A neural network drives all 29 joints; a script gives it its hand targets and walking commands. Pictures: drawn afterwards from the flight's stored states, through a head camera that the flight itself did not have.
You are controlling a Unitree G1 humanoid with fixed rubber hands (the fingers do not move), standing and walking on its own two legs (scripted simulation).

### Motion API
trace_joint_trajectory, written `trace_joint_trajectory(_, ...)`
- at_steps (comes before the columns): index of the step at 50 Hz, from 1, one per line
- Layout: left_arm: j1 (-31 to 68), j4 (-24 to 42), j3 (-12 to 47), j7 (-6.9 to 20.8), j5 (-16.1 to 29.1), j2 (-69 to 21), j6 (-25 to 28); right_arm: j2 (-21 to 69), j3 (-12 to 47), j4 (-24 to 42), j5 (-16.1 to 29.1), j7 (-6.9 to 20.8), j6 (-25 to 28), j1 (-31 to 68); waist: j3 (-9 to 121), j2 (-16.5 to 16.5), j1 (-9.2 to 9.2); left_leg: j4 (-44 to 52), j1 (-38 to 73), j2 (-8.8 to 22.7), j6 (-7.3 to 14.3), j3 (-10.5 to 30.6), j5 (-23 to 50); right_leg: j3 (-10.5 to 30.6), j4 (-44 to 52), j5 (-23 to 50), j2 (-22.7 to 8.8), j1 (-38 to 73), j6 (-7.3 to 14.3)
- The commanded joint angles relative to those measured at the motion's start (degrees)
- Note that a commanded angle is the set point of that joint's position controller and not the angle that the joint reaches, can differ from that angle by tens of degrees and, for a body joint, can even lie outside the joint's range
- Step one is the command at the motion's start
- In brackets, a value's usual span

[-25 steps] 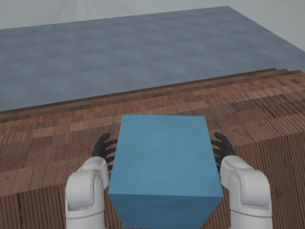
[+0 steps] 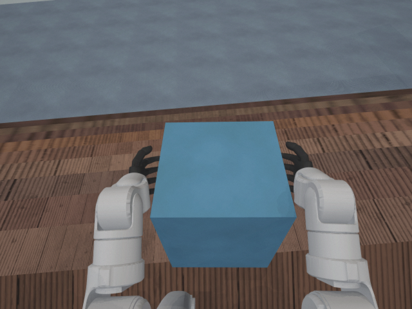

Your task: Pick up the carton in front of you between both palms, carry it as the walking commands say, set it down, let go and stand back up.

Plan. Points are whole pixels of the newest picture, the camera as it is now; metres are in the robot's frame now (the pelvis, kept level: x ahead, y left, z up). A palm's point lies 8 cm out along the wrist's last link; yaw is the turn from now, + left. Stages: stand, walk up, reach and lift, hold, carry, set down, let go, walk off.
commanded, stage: carry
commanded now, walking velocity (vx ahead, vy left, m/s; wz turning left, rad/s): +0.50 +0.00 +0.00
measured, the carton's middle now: (219, 199) +0.34 +0.02 +0.00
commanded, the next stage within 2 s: none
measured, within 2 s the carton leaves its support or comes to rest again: neither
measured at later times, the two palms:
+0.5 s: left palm (179, 64) +0.70 +0.14 +0.09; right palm (293, 70) +0.66 -0.16 +0.09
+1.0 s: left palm (196, 69) +1.00 +0.13 -0.13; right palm (268, 66) +1.02 -0.17 -0.13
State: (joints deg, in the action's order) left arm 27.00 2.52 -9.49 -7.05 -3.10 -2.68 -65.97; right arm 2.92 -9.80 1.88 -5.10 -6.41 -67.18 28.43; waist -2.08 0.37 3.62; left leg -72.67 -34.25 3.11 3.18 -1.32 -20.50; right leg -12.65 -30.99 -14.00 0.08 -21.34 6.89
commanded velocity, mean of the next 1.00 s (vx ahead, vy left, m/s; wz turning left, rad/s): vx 0.50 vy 0.00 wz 0.00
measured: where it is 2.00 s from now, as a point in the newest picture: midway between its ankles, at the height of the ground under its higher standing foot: (236, 154)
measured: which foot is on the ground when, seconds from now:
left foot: up 0.00-0.24, down 0.26-0.78, up 0.80-1.00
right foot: down 0.00-0.28, up 0.30-0.76, down 0.78-1.00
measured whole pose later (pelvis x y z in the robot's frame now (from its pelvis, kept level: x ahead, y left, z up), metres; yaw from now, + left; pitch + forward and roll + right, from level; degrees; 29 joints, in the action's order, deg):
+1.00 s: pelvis +0.66 -0.04 -0.22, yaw -1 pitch +0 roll +0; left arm 37.3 -12.3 -9.0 -7.7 0.4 0.7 -66.7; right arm 1.5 -13.9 -8.6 -5.2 -7.1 -68.5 35.5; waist -3.3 0.0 5.4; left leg -72.2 -40.6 1.4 2.4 4.4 -13.6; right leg -9.6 -55.9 -31.4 7.1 -22.7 11.7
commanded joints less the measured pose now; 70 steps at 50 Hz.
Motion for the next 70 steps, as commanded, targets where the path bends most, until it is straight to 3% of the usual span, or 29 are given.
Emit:
trace_joint_trajectory(1, 44.43, 4.53, 42.27, 15.90, 28.48, -58.36, 2.07, 56.08, 39.26, 3.21, 22.21, 10.85, 3.58, 38.22, 27.38, -5.53, -1.14, 3.70, -7.75, 0.96, -0.39, -0.60, 2.11, 18.90, 8.22, 18.14, -15.79, 24.28, 5.49)
trace_joint_trajectory(8, 48.93, -1.22, 37.20, 14.74, 26.84, -56.77, 0.72, 55.20, 36.98, -0.04, 24.04, 9.91, 2.00, 46.89, 22.55, -7.14, 0.31, 29.76, -4.46, -2.93, 0.98, -6.26, 15.23, 10.53, 3.60, 34.63, -10.81, 24.81, 3.60)
trace_joint_trajectory(12, 48.25, -3.49, 34.98, 13.89, 24.69, -56.79, -1.19, 55.85, 35.24, -2.07, 24.87, 11.10, -0.10, 47.20, 27.26, -8.18, -5.80, 36.74, 20.44, -9.42, 2.67, -13.12, 22.43, 2.62, -9.97, 50.67, -8.69, 18.63, -1.31)
trace_joint_trajectory(14, 49.57, -4.49, 33.77, 13.66, 23.29, -57.07, -1.86, 56.66, 33.48, -3.91, 25.52, 12.16, -0.62, 47.00, 30.52, 3.56, -12.95, 38.39, 39.49, 0.14, 2.58, 1.50, 38.54, 2.78, -37.28, 24.77, -2.59, 2.98, -4.32)
trace_joint_trajectory(15, 47.78, -5.78, 33.16, 13.44, 22.53, -57.97, -2.54, 55.52, 32.97, -4.63, 25.81, 12.70, -0.77, 47.65, 33.79, 22.68, -9.55, 42.73, 50.11, 12.34, 12.91, 25.08, 46.14, 7.93, -52.33, -15.34, 6.27, -13.20, -6.23)
trace_joint_trajectory(16, 47.58, -4.67, 31.69, 12.80, 21.03, -56.54, -2.54, 58.33, 33.94, -4.67, 27.46, 13.54, -1.13, 47.77, 34.25, 18.92, -10.44, 46.07, 54.80, 15.22, 16.63, 31.40, 34.37, 13.31, -58.46, -17.58, 5.44, -23.44, -4.93)
trace_joint_trajectory(18, 51.34, -2.10, 30.37, 11.58, 18.80, -56.07, -2.45, 62.91, 35.76, -0.85, 30.81, 14.94, -0.79, 55.02, 29.72, 4.72, -9.74, 43.35, 47.38, 13.35, 13.78, 25.20, 29.56, 16.28, -53.56, -13.82, 0.68, -26.70, -3.45)
trace_joint_trajectory(20, 52.04, -1.09, 29.12, 10.76, 17.40, -56.21, -2.10, 65.55, 37.54, 2.22, 33.92, 15.49, -0.55, 61.25, 29.25, 0.66, -8.60, 42.96, 40.06, 12.27, 12.15, 21.89, 24.25, 16.88, -45.22, -9.56, -1.29, -23.07, -3.45)
trace_joint_trajectory(26, 47.46, -0.59, 31.09, 9.60, 15.69, -55.02, -1.44, 64.03, 38.02, 2.65, 33.59, 14.07, -0.04, 56.17, 31.44, 5.94, -8.91, 35.56, 41.34, 9.80, 11.17, 11.86, 43.27, 9.10, -32.83, 4.68, 0.30, -19.97, -3.65)
trace_joint_trajectory(31, 44.36, -4.48, 33.62, 11.51, 16.43, -55.73, -1.65, 61.18, 36.41, -4.55, 28.73, 14.76, 0.54, 45.39, 23.57, 4.52, -14.45, 25.42, 53.77, 3.99, 8.91, 12.73, 32.31, 9.50, -16.41, 19.24, -0.61, -38.73, -3.91)
trace_joint_trajectory(35, 43.10, -7.79, 32.25, 12.94, 16.02, -55.35, -1.29, 61.77, 36.13, -9.15, 28.22, 15.84, 2.02, 45.24, 16.85, 7.50, -7.64, 24.53, 17.69, -0.04, 5.06, 0.97, 8.41, 4.48, 1.70, 46.29, 1.62, 4.75, -4.06)
trace_joint_trajectory(38, 46.12, -8.38, 31.43, 13.95, 17.90, -54.64, -0.55, 62.23, 35.45, -10.33, 28.41, 16.01, 2.73, 48.95, 24.49, 1.44, 10.05, -11.24, 12.66, 1.70, -0.17, -6.30, 37.81, 2.58, -3.54, 36.63, 0.30, 28.60, 0.12)
trace_joint_trajectory(39, 47.23, -8.58, 31.16, 14.48, 19.15, -54.16, -0.52, 61.26, 34.97, -9.36, 28.32, 15.28, 2.49, 52.12, 18.93, -8.51, 13.43, -31.73, 6.67, -4.81, -1.44, -5.32, 10.39, 8.51, 3.08, 29.79, -2.78, 27.72, 3.27)
trace_joint_trajectory(40, 48.75, -9.86, 30.49, 14.87, 20.67, -53.05, -0.90, 59.25, 32.53, -9.87, 26.04, 13.96, 1.74, 52.94, 12.09, -17.73, 7.61, -39.47, -9.90, -11.13, -1.22, 0.25, -20.66, 13.77, -8.53, 52.70, -6.12, 30.90, -0.21)
trace_joint_trajectory(41, 50.53, -10.87, 31.33, 15.22, 23.55, -53.95, -1.41, 55.55, 28.89, -11.68, 23.17, 12.30, 0.50, 48.96, 18.89, -15.50, -1.48, -30.04, -13.97, -6.23, -0.60, 7.25, -13.01, 28.74, -6.03, 46.81, -14.60, 32.59, 0.83)
trace_joint_trajectory(43, 54.73, -7.58, 33.08, 15.53, 28.89, -57.87, -1.88, 50.11, 24.50, -11.32, 19.55, 9.52, -0.38, 46.93, 17.30, 2.36, -2.78, -14.24, -5.47, -2.13, -1.13, 5.83, -4.26, 28.81, -1.19, 29.16, -10.88, 15.98, -1.28)
trace_joint_trajectory(44, 58.59, -5.01, 33.42, 15.50, 29.97, -59.17, -0.98, 51.87, 24.50, -6.55, 19.60, 9.17, -0.18, 46.59, 23.81, -8.97, -3.67, -10.94, -8.50, -1.23, -2.00, 8.11, -2.12, 41.79, -2.90, 21.22, -20.27, 15.72, 6.99)
trace_joint_trajectory(45, 60.25, -6.07, 33.75, 15.46, 31.18, -62.40, -0.68, 52.29, 24.95, -5.05, 18.78, 8.97, -0.13, 50.84, 22.21, -3.73, -2.54, -4.52, -6.96, 0.12, -2.71, 8.90, -0.26, 43.98, -3.48, 24.52, -18.49, 12.13, 7.84)
trace_joint_trajectory(49, 58.55, -2.89, 36.50, 14.82, 31.72, -66.18, 1.31, 58.36, 29.46, -2.78, 22.15, 9.99, 1.96, 49.55, 27.37, -3.73, -1.59, -4.40, -8.79, -1.25, 0.29, 4.53, 8.86, 36.58, -9.00, 36.55, -16.79, 16.13, 5.49)
trace_joint_trajectory(52, 53.20, -1.53, 36.93, 13.95, 29.86, -66.60, 2.33, 61.80, 33.32, -2.64, 23.65, 10.51, 3.26, 47.59, 24.84, 0.92, 3.39, 16.88, -14.35, -4.37, -0.21, -1.21, 29.55, 24.43, -21.33, 22.27, -2.83, 21.24, -0.39)
trace_joint_trajectory(57, 43.52, -0.66, 39.35, 14.07, 27.90, -64.26, 5.03, 59.94, 37.17, 0.60, 22.07, 10.19, 5.75, 41.95, 24.19, -6.39, 3.62, 45.60, 11.49, -8.74, -0.33, -8.39, 44.40, 15.05, -30.95, 23.16, 1.30, 12.46, -0.21)
trace_joint_trajectory(59, 42.81, 0.10, 40.52, 14.23, 28.43, -62.69, 5.95, 57.46, 38.21, 2.92, 22.02, 9.93, 6.16, 39.93, 32.08, -7.39, -11.43, 39.61, 35.98, -6.56, 4.51, -6.80, 46.39, 9.24, -54.58, 43.69, -2.57, 0.86, -4.79)
trace_joint_trajectory(60, 44.71, 1.37, 40.70, 14.18, 27.89, -61.31, 5.81, 55.80, 38.29, 3.01, 21.93, 9.92, 6.40, 38.71, 28.30, 6.24, -18.36, 47.52, 43.40, -2.56, 8.43, -1.89, 46.17, 4.75, -76.96, 13.22, 3.67, -9.81, -7.08)
trace_joint_trajectory(61, 43.66, 0.58, 39.64, 14.05, 26.50, -60.04, 4.80, 53.22, 37.38, 0.66, 21.68, 10.04, 6.50, 36.81, 28.46, 15.41, -14.57, 33.74, 57.15, 6.79, 14.21, 15.29, 66.05, 8.74, -83.69, -26.43, 8.02, -30.41, -7.70)
trace_joint_trajectory(62, 38.93, -2.16, 36.81, 13.39, 23.83, -56.01, 4.26, 53.73, 38.20, -0.84, 23.11, 10.27, 5.87, 35.73, 32.42, 8.76, -11.55, 33.60, 61.59, 11.77, 17.14, 26.98, 55.58, 15.82, -78.05, -24.24, 4.88, -37.00, -6.18)
trace_joint_trajectory(64, 35.22, -4.58, 32.07, 12.28, 18.99, -51.77, 4.28, 57.57, 41.90, -0.07, 29.04, 11.40, 5.39, 41.96, 27.27, -4.72, -8.53, 31.59, 51.67, 8.77, 13.09, 24.05, 41.57, 17.51, -60.21, -17.75, 0.14, -39.74, -4.57)
trace_joint_trajectory(65, 32.88, -5.28, 30.50, 12.10, 16.83, -51.91, 4.59, 59.32, 43.17, 0.07, 31.11, 12.10, 6.19, 42.95, 30.82, 1.18, -8.62, 30.86, 48.85, 13.35, 17.54, 35.63, 33.47, 21.33, -57.02, -16.14, -0.58, -40.70, -4.54)
trace_joint_trajectory(66, 33.86, -4.36, 29.60, 11.87, 15.20, -51.22, 5.40, 61.54, 44.51, 0.84, 33.04, 12.87, 6.69, 47.05, 28.61, -5.40, -7.00, 34.62, 37.33, 12.36, 17.33, 32.66, 32.54, 19.48, -44.65, -7.89, -1.14, -32.14, -6.04)
trace_joint_trajectory(70, 38.99, -2.65, 30.54, 12.19, 14.79, -52.82, 7.82, 66.19, 45.18, -0.84, 36.04, 14.06, 8.60, 51.70, 27.51, 1.44, -7.63, 29.91, 28.24, 7.73, 10.37, 24.77, 40.79, 12.96, -40.91, 7.37, 0.16, -20.87, -3.69)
